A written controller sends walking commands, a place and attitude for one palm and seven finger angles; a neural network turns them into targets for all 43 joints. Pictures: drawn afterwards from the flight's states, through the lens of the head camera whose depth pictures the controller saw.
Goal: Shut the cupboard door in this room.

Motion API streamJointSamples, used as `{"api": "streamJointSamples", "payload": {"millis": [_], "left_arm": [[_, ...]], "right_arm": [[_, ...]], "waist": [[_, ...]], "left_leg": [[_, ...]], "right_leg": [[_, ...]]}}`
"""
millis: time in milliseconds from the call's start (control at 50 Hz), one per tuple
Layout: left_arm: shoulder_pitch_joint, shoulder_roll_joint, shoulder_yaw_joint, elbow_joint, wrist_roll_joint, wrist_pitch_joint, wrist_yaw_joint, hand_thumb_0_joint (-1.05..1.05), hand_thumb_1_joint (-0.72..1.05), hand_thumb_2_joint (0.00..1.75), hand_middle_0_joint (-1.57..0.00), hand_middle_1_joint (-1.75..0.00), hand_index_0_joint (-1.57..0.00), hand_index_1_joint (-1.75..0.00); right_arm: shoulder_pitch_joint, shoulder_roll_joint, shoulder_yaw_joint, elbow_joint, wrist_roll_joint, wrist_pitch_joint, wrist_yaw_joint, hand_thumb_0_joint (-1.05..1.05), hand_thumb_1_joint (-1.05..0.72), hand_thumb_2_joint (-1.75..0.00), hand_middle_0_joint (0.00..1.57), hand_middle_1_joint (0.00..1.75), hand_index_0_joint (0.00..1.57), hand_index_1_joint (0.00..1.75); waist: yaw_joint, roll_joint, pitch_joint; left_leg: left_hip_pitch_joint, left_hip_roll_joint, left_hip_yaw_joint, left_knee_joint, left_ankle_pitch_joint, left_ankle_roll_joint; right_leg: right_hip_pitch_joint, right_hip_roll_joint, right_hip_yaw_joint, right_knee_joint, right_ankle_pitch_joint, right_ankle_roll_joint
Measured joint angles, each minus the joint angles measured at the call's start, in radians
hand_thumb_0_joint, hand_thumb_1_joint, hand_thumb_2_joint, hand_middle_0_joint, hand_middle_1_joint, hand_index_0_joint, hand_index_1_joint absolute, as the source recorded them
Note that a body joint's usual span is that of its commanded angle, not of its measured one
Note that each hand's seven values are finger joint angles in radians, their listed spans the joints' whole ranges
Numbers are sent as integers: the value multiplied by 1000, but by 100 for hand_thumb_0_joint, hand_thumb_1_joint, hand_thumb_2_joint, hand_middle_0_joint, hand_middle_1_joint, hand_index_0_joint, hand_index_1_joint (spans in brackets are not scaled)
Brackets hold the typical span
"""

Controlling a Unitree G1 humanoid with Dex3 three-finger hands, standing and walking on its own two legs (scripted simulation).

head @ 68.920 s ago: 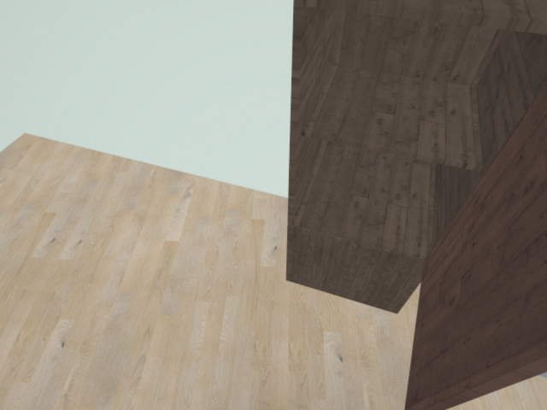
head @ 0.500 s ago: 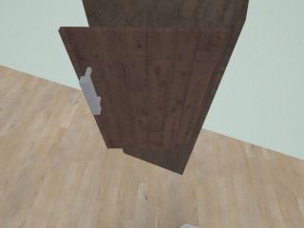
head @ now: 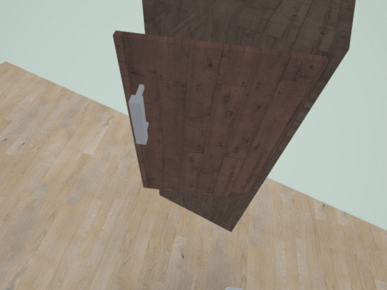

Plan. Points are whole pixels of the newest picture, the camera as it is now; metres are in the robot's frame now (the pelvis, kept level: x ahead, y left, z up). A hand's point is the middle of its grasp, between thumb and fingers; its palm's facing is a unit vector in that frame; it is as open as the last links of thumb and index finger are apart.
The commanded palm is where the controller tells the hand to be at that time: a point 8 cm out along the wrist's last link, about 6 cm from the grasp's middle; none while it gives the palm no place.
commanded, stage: come to a stop and stand still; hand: left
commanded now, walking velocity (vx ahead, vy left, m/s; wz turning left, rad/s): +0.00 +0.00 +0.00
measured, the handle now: (141, 115) +0.46 +0.17 +0.08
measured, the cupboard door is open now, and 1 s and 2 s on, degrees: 21 21 21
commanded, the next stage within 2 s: look again from close up in 0.68 s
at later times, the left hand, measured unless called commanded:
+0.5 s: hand out of the picture -0.04 +0.14 -0.17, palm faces +0.00 -0.99 -0.16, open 7.4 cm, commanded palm none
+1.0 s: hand out of the picture -0.05 +0.15 -0.18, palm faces +0.04 -0.98 -0.20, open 7.4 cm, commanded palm none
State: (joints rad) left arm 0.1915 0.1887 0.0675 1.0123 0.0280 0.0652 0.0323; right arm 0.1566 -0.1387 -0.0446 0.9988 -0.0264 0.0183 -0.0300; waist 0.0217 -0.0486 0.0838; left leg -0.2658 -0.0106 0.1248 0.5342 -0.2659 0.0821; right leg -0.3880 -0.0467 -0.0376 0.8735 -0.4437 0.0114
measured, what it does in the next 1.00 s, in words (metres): steps on the spot: right foot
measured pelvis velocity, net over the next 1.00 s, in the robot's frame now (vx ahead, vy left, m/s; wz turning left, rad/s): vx -0.04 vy -0.01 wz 0.01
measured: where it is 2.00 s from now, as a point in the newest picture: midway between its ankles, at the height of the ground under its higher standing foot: outside the picture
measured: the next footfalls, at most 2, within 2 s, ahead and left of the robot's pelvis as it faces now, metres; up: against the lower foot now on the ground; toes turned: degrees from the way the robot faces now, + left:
right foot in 0.26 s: -0.05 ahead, -0.13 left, +0.00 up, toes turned -4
left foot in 1.92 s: -0.03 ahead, +0.11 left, +0.00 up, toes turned +6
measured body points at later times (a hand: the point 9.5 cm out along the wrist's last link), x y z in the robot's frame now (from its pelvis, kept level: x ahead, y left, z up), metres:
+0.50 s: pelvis -0.04 -0.02 +0.01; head -0.05 -0.01 +0.46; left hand -0.04 +0.19 -0.16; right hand -0.06 -0.25 -0.15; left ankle +0.02 +0.07 -0.73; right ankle -0.09 -0.13 -0.73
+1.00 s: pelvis -0.04 -0.01 +0.00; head -0.05 -0.01 +0.45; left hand -0.05 +0.20 -0.16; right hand -0.05 -0.23 -0.16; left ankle +0.02 +0.07 -0.73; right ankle -0.08 -0.13 -0.73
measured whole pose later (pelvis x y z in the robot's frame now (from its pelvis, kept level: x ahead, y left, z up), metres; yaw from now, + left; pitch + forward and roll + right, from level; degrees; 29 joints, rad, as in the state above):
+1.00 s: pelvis -0.04 -0.01 +0.00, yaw +1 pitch -1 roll -1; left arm 0.36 0.13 0.01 1.04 0.02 -0.01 0.05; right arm 0.33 -0.14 -0.02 1.06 -0.03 0.00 -0.03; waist -0.02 0.02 0.00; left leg -0.33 0.02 0.10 0.57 -0.21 0.05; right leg -0.14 -0.01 -0.09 0.53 -0.36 -0.01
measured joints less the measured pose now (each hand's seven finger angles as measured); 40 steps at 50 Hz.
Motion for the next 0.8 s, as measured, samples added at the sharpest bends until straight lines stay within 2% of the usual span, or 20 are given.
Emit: {"api": "streamJointSamples", "payload": {"millis": [40,100,180,260,280,340,400,560,800], "left_arm": [[16,0,-1,4,2,-3,-1,0,91,89,-20,-30,-20,-30],[40,-2,-6,14,0,-8,1,0,91,89,-20,-30,-20,-30],[59,-12,-19,33,-3,-9,3,0,91,89,-19,-30,-20,-30],[76,-22,-31,44,-3,-27,5,0,91,89,-19,-30,-20,-30],[77,-33,-33,53,-3,-32,7,0,91,89,-19,-30,-20,-30],[97,-53,-47,65,-5,-42,4,0,91,89,-19,-30,-20,-30],[112,-55,-54,74,-9,-49,4,0,91,89,-20,-30,-20,-30],[121,-60,-60,87,-11,-48,1,0,91,89,-20,-30,-20,-30],[162,-80,-68,104,-10,-58,2,0,91,89,-20,-30,-20,-30]], "right_arm": [[-5,-1,5,-2,0,-2,-1,0,-93,-90,20,30,20,30],[-10,2,11,-2,3,-10,-2,0,-92,-90,20,30,20,30],[-8,3,11,7,7,-18,-2,0,-92,-90,20,30,20,30],[12,0,10,32,15,-15,3,0,-92,-90,20,30,20,30],[15,-8,3,41,20,-14,1,0,-93,-90,20,30,20,30],[41,-31,0,65,18,-6,5,-1,-94,-90,20,30,20,30],[75,-31,9,97,15,-4,11,-1,-93,-90,20,30,20,30],[164,3,26,162,13,8,12,0,-92,-90,20,30,19,30],[208,54,35,170,12,-2,9,1,-91,-90,20,30,19,30]], "waist": [[2,5,-7],[4,8,-14],[-6,21,-21],[-11,21,-37],[-13,38,-35],[-30,66,-47],[-36,57,-56],[-45,22,-62],[-50,32,-41]], "left_leg": [[4,-5,4,-37,26,4],[7,-12,14,-80,57,8],[8,-16,25,-109,84,7],[-11,-26,41,-93,92,-4],[-12,-16,38,-86,91,-9],[5,-3,24,-108,108,-30],[21,4,20,-122,122,-31],[17,21,4,-130,141,-44],[-9,27,-4,-117,139,-44]], "right_leg": [[1,6,25,65,2,6],[44,2,34,38,-4,19],[141,-8,19,-137,-16,23],[246,-17,9,-386,95,9],[254,-8,5,-399,96,6],[269,9,-7,-415,119,1],[282,17,-10,-422,128,-6],[283,37,-24,-436,144,-23],[269,45,-31,-440,147,-28]]}}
